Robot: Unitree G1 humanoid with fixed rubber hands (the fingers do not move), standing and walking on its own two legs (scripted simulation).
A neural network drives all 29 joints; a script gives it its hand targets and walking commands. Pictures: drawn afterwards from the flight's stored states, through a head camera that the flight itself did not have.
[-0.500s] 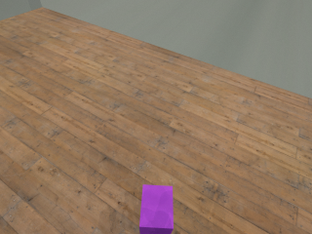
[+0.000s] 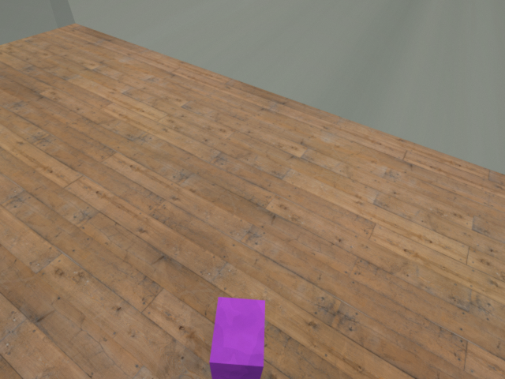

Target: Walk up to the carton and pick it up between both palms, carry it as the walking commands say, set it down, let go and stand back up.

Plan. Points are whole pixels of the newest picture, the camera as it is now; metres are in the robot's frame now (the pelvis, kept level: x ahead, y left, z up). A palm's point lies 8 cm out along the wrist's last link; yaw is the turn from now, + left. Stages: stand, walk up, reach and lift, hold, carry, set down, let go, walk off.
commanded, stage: walk up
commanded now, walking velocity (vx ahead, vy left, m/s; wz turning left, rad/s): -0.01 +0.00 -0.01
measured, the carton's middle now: (238, 341) +0.41 +0.00 -0.66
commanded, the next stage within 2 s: stand in 0.16 s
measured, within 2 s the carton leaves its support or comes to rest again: neither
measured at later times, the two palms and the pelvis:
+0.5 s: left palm out of the picture -0.01 +0.21 -0.14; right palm out of the picture -0.02 -0.20 -0.14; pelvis +0.00 +0.00 +0.01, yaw -1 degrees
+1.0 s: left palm out of the picture +0.11 +0.20 -0.17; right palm out of the picture +0.12 -0.19 -0.17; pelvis -0.01 +0.01 -0.05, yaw -1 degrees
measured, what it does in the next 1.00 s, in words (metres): stands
